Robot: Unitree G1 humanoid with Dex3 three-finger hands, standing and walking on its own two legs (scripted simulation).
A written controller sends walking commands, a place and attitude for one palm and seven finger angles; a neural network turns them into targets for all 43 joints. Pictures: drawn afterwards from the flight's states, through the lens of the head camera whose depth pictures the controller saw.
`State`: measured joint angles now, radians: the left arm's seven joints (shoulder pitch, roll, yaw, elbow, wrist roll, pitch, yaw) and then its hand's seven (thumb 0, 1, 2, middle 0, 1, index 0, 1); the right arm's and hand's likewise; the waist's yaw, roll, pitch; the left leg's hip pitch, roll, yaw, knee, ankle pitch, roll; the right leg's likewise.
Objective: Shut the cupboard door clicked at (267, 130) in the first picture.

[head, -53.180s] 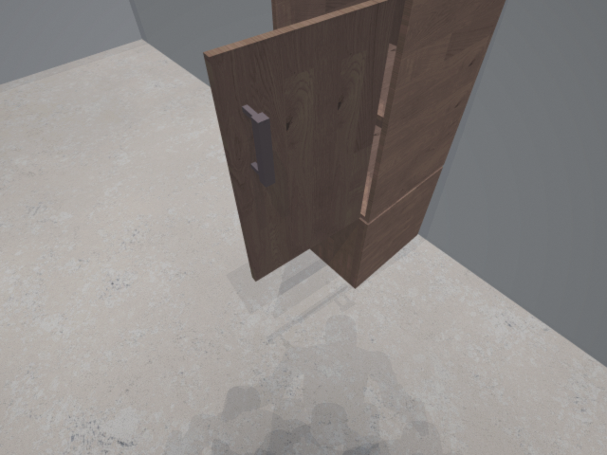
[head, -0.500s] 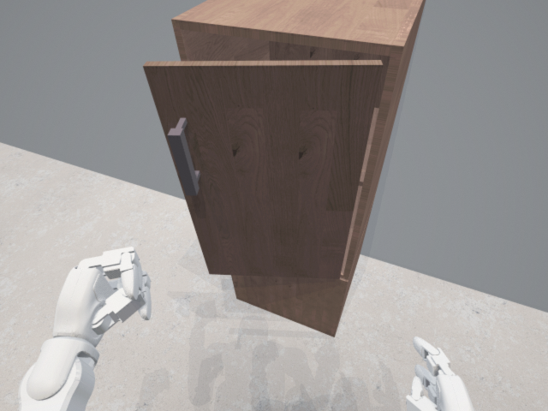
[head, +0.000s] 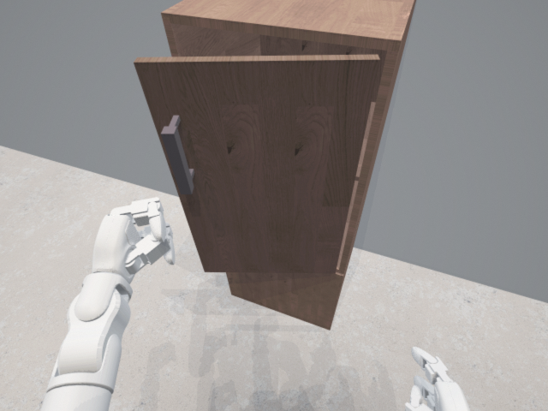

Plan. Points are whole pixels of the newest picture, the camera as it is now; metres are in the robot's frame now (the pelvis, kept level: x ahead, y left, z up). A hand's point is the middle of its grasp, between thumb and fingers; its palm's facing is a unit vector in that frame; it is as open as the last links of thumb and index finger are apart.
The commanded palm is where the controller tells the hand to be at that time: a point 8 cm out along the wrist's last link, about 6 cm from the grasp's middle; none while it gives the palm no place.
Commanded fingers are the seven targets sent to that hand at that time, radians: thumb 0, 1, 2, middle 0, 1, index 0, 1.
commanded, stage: bring the fist close to the handle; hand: left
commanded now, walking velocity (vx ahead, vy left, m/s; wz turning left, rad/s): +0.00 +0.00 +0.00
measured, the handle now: (181, 155) +0.50 +0.20 +0.11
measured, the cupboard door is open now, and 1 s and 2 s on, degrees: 20 20 3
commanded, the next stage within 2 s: push the door shut along its arc in 0.88 s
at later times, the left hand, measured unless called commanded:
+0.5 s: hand (192, 188) +0.41 +0.16 +0.12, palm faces +0.06 -1.00 -0.01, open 3.1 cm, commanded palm +0.39 +0.21 +0.11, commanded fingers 0.00 0.90 0.90 -1.30 -1.50 -1.30 -1.50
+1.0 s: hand (195, 184) +0.43 +0.16 +0.11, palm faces +0.05 -1.00 +0.00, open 3.1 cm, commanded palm +0.40 +0.21 +0.11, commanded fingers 0.00 0.90 0.90 -1.30 -1.50 -1.30 -1.50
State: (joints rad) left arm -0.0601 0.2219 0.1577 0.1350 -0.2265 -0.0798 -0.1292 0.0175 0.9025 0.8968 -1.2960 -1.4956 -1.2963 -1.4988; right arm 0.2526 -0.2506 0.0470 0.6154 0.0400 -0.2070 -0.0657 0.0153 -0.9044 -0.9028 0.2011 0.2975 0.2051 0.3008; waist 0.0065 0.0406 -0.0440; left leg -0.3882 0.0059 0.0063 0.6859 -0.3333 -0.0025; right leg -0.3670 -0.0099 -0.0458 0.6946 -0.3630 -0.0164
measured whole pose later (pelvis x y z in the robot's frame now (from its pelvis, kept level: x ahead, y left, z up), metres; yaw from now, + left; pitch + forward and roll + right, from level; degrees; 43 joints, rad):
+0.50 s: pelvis -0.01 +0.00 +0.00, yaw -1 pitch +5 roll +0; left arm -0.56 0.27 0.22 0.72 -0.17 -0.18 -0.08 0.02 0.90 0.90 -1.30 -1.50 -1.30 -1.50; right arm 0.28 -0.26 0.03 0.67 0.04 -0.10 -0.06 0.01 -0.91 -0.90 0.20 0.30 0.21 0.30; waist -0.05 0.03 -0.04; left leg -0.47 0.01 0.01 0.70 -0.32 0.00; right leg -0.46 0.00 -0.04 0.70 -0.34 -0.02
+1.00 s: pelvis +0.00 +0.01 +0.00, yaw -2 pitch +7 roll +0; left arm -0.58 0.26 0.24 0.78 -0.16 -0.24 -0.08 0.02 0.90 0.90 -1.30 -1.50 -1.30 -1.50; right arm 0.32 -0.25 0.02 0.65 0.04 -0.05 -0.04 0.01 -0.91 -0.90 0.20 0.30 0.20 0.30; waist -0.06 0.04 -0.06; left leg -0.50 0.02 0.03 0.71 -0.33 0.01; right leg -0.48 0.00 -0.02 0.70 -0.34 -0.01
